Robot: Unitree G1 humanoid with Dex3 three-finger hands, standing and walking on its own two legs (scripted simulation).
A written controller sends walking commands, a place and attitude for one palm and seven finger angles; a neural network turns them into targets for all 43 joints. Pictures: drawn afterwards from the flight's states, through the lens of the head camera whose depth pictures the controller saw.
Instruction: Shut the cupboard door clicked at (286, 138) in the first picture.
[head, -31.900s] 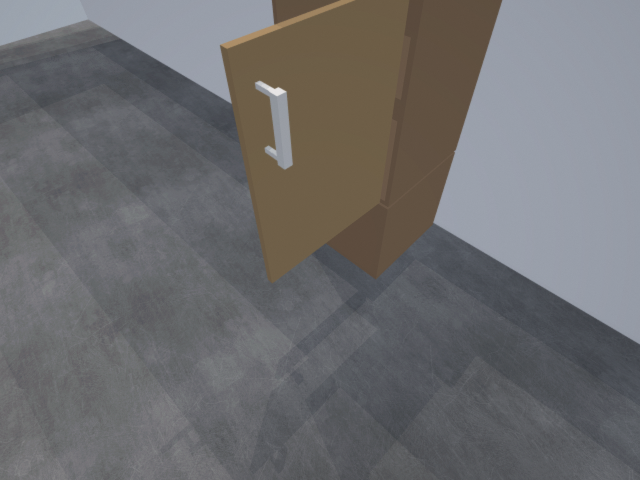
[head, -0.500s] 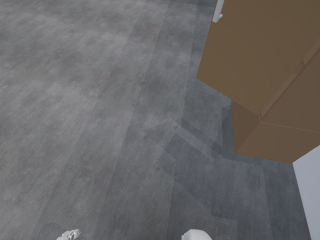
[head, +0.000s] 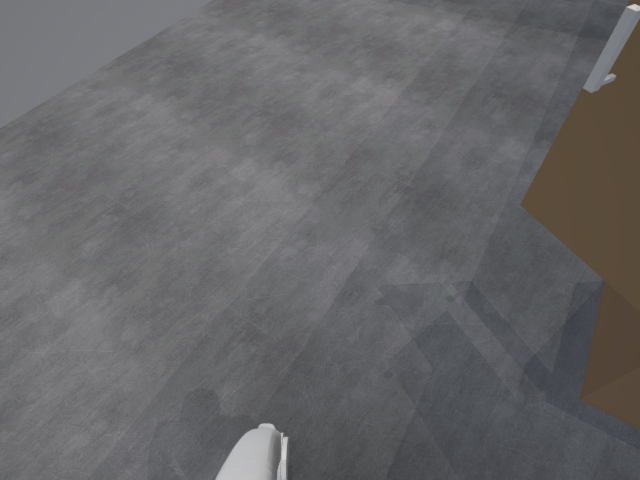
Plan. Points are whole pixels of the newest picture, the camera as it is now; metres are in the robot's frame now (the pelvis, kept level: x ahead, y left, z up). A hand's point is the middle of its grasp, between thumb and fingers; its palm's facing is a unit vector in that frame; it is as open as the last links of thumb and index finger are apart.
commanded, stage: walk to a spot facing it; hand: left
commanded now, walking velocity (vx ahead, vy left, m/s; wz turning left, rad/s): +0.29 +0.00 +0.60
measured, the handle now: (619, 48) +0.77 -0.50 +0.11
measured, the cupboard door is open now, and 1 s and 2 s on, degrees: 58 58 58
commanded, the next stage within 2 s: turn to face it in 0.34 s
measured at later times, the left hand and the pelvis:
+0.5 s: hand (155, 416) +0.23 +0.28 -0.17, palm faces +0.30 -0.94 -0.18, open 7.4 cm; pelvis +0.18 +0.07 -0.01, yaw +16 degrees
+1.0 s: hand (181, 341) +0.35 +0.28 -0.18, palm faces +0.11 -0.97 -0.21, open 7.3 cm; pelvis +0.33 +0.09 -0.01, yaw +5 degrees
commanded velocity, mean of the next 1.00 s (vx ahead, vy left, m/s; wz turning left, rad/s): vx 0.11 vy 0.00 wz -0.13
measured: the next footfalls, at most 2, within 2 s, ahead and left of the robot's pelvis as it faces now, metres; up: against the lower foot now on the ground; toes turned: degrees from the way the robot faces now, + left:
left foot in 0.22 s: +0.20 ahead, +0.12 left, +0.00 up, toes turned +15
right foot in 0.74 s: +0.42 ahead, +0.00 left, +0.00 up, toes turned +8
